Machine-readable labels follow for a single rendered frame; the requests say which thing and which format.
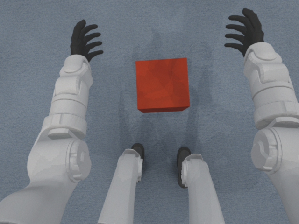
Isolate robot left forearm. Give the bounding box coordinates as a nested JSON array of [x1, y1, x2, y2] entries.
[[27, 55, 93, 175]]

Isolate robot thigh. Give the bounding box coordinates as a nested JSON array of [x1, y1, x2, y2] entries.
[[97, 154, 143, 224], [182, 159, 225, 224]]

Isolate robot right forearm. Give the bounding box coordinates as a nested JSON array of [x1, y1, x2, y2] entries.
[[243, 42, 299, 130]]

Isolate robot right hand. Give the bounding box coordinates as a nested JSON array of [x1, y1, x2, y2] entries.
[[224, 8, 264, 57]]

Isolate carton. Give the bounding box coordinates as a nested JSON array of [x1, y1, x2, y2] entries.
[[135, 58, 190, 113]]

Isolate robot left thigh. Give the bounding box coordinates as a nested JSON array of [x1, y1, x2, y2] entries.
[[97, 154, 143, 224]]

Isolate robot right upper arm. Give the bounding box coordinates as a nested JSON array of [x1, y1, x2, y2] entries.
[[250, 127, 299, 224]]

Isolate robot left upper arm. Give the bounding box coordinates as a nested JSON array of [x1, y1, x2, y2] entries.
[[0, 138, 91, 224]]

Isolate robot right thigh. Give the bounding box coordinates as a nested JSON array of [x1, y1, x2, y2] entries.
[[182, 159, 225, 224]]

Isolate robot left hand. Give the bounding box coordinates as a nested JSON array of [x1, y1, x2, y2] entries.
[[70, 19, 103, 62]]

